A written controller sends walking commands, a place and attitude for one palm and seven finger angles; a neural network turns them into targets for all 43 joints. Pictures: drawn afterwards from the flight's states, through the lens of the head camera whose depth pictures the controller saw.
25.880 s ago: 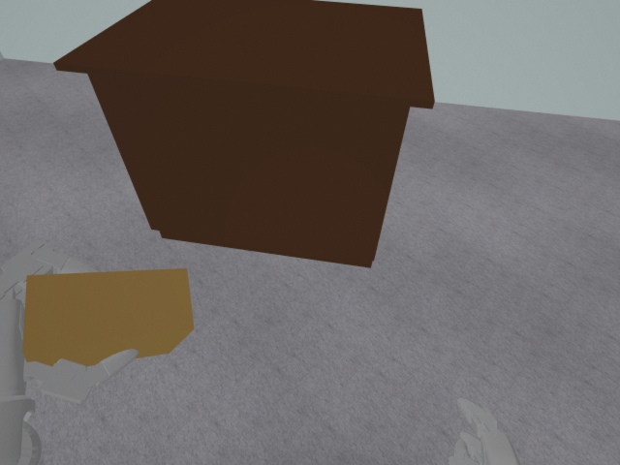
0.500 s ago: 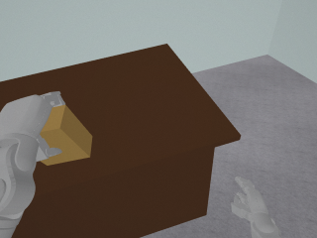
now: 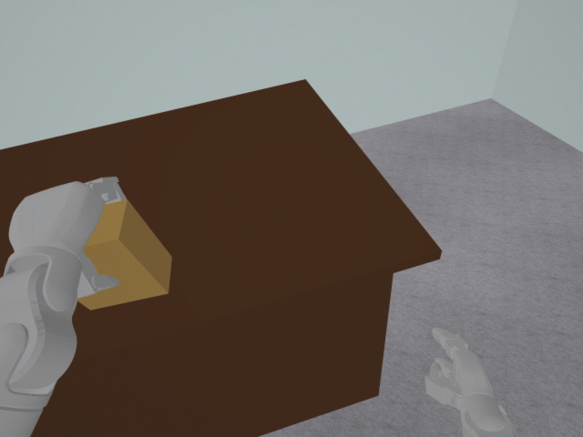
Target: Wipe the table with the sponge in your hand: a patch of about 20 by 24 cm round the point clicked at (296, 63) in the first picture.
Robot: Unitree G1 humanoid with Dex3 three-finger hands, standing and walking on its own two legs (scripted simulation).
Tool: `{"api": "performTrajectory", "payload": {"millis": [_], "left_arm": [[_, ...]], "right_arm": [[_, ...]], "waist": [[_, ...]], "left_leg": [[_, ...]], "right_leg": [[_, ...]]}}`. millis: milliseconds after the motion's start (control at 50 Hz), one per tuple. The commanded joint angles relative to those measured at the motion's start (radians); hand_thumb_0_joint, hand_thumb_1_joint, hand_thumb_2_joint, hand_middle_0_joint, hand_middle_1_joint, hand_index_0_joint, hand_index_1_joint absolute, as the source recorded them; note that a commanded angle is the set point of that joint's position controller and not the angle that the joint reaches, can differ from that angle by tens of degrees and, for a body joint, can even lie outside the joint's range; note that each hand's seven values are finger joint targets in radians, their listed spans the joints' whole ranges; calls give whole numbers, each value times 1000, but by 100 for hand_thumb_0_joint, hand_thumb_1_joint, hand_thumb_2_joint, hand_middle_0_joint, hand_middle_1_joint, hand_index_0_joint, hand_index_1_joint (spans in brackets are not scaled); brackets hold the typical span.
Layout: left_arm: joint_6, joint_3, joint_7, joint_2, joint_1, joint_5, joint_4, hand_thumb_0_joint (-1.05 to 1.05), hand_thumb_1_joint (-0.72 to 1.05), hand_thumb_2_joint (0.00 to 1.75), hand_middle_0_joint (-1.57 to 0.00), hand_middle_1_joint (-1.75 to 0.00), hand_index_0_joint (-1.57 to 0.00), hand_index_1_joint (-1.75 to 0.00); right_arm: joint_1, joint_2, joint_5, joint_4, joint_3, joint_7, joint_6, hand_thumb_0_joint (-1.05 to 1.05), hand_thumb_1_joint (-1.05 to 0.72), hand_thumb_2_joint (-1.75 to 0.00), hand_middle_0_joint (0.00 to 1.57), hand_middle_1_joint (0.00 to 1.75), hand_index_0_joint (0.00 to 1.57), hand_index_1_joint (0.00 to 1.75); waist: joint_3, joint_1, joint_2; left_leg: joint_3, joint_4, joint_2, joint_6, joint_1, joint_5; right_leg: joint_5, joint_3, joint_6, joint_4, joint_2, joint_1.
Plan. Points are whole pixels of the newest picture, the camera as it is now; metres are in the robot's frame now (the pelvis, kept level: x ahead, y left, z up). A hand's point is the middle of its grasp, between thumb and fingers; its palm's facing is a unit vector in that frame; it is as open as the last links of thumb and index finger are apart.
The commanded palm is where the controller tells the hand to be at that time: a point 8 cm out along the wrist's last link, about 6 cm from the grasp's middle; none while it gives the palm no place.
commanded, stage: move the sponge above the wiping area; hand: left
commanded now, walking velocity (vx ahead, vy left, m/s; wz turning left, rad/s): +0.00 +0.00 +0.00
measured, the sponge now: (116, 267) +0.26 +0.29 +0.14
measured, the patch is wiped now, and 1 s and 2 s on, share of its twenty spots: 0.00 0.00 0.00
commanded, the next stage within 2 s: lower the sponge onto the table in 1.94 s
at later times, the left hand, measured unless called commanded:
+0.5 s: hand (117, 241) +0.27 +0.27 +0.18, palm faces +0.16 -0.08 -0.98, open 10.1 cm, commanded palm +0.22 +0.27 +0.25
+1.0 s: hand (125, 250) +0.27 +0.28 +0.16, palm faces +0.08 -0.06 -1.00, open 10.1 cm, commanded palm +0.24 +0.27 +0.23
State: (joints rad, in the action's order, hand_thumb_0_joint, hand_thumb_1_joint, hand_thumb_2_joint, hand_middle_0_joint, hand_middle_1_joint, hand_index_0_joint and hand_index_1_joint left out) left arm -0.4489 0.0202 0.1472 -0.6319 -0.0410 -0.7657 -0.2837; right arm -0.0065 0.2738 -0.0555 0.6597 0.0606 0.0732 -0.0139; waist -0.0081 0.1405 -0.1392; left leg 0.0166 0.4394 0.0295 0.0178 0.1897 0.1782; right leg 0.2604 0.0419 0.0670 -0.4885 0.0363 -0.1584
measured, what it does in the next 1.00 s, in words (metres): stands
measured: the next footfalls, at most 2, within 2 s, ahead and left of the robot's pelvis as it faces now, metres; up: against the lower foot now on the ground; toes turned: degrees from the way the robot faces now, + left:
none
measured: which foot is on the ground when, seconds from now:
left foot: down 0.00-1.00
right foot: down 0.00-1.00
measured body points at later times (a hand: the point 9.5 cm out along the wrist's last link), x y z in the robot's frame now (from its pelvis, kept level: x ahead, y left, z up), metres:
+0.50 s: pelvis +0.00 +0.00 +0.00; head -0.01 -0.06 +0.45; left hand +0.26 +0.27 +0.23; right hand +0.27 -0.19 -0.08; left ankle +0.04 +0.11 -0.74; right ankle +0.01 -0.07 -0.74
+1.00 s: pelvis +0.01 -0.01 +0.00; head -0.01 -0.07 +0.45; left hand +0.26 +0.27 +0.21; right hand +0.26 -0.21 -0.08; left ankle +0.04 +0.11 -0.74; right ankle +0.01 -0.07 -0.74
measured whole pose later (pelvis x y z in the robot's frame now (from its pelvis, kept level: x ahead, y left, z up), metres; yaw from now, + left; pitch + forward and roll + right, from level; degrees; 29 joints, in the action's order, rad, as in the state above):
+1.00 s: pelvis +0.01 -0.01 +0.00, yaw +0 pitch -4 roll +1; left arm -0.43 -0.06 0.13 -0.57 -0.09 -0.84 -0.12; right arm -0.02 0.28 -0.05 0.67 0.05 0.07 -0.02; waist 0.00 0.12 -0.13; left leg 0.01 0.43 0.02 0.01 0.18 0.18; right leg 0.26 0.05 0.08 -0.47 0.05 -0.15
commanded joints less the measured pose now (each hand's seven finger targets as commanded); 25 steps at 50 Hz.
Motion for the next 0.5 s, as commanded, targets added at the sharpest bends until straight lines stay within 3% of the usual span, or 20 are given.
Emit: {"api": "performTrajectory", "payload": {"millis": [0,20,60,100,180,200,220,260,300,340,380,400,420,480], "left_arm": [[-1,167,-47,-252,-281,-39,-163,0,10,130,-120,-160,-120,-160],[0,148,-47,-242,-291,-41,-139,0,10,130,-120,-160,-120,-160],[0,152,-43,-252,-278,-51,-124,0,10,130,-120,-160,-120,-160],[-3,167,-43,-267,-311,-56,-159,0,10,130,-120,-160,-120,-160],[5,139,-51,-250,-318,-73,-158,0,10,130,-120,-160,-120,-160],[1,152,-55,-256,-338,-77,-177,0,10,130,-120,-160,-120,-160],[2,130,-56,-230,-316,-71,-154,0,10,130,-120,-160,-120,-160],[4,138,-60,-235,-290,-72,-159,0,10,130,-120,-160,-120,-160],[-3,151,-64,-236,-307,-70,-165,0,10,130,-120,-160,-120,-160],[-1,103,-65,-191,-306,-71,-150,0,10,130,-120,-160,-120,-160],[0,92,-68,-188,-323,-77,-149,0,10,130,-120,-160,-120,-160],[-6,104,-71,-188,-322,-74,-161,0,10,130,-120,-160,-120,-160],[-8,80,-71,-169,-326,-79,-128,0,10,130,-120,-160,-120,-160],[-1,77,-75,-171,-311,-88,-166,0,10,130,-120,-160,-120,-160]], "right_arm": [[276,63,-10,-193,-22,5,57,0,-90,-90,20,30,20,30],[241,74,-3,-185,-27,6,53,0,-90,-90,20,30,20,30],[228,79,-2,-183,-33,5,48,0,-90,-90,20,30,20,30],[274,65,-8,-195,-21,5,52,0,-90,-90,20,30,20,30],[232,67,-1,-185,-31,0,46,0,-90,-90,20,30,20,30],[274,60,-6,-192,-21,-2,55,0,-90,-90,20,30,20,30],[243,65,1,-187,-29,0,52,0,-90,-90,20,30,20,30],[232,71,2,-184,-34,-6,45,0,-90,-90,20,30,20,30],[269,59,-7,-189,-24,-7,48,0,-90,-90,20,30,20,30],[234,62,-6,-183,-29,-10,42,0,-90,-90,20,30,20,30],[232,66,-4,-184,-33,-8,38,0,-90,-90,20,30,20,30],[272,58,-10,-195,-24,-8,45,0,-90,-90,20,30,20,30],[237,68,-3,-183,-29,-7,42,0,-90,-90,20,30,20,30],[235,64,-4,-191,-34,-11,34,0,-90,-90,20,30,20,30]], "waist": [[188,8,63],[198,-1,86],[202,-3,104],[204,6,65],[232,-2,65],[230,8,39],[223,1,68],[235,6,70],[209,7,62],[213,-7,87],[217,-7,73],[191,4,49],[205,-6,74],[236,-2,72]], "left_leg": [[-74,-44,-1,12,-71,-111],[-67,-41,-6,13,-63,-115],[-66,-41,-3,16,-64,-127],[-75,-45,0,13,-70,-117],[-72,-47,1,15,-84,-155],[-81,-45,3,14,-93,-152],[-67,-42,-3,17,-83,-151],[-73,-48,-1,16,-86,-170],[-78,-48,1,14,-87,-158],[-71,-55,-2,14,-86,-156],[-72,-60,-3,13,-89,-139],[-80,-64,-2,13,-92,-126],[-69,-59,-4,14,-84,-137],[-69,-62,0,16,-100,-158]], "right_leg": [[-104,-164,10,116,-41,13],[-119,-134,3,109,-52,25],[-141,-134,-1,108,-50,29],[-116,-164,11,110,-42,26],[-162,-128,2,101,-47,43],[-147,-162,18,104,-34,37],[-156,-128,8,101,-47,43],[-179,-123,7,100,-42,54],[-160,-158,16,108,-33,33],[-154,-114,1,108,-40,30],[-138,-114,2,110,-40,26],[-114,-145,17,116,-29,13],[-139,-114,11,108,-38,28],[-157,-112,5,108,-37,42]]}}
